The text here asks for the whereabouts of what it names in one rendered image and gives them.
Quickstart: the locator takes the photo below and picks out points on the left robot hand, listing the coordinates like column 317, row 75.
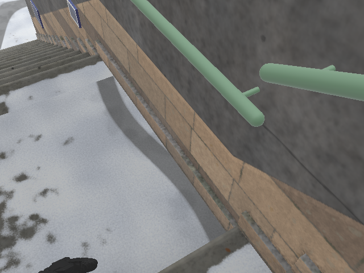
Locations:
column 75, row 265

